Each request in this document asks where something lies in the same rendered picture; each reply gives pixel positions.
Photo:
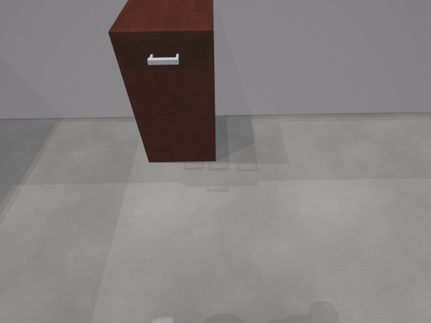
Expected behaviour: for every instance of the drawer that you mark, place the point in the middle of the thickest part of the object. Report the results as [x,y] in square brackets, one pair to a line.
[193,52]

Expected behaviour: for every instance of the handle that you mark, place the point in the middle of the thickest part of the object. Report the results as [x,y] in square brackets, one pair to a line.
[163,61]

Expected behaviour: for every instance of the cabinet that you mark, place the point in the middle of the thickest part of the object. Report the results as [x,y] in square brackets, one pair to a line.
[174,109]

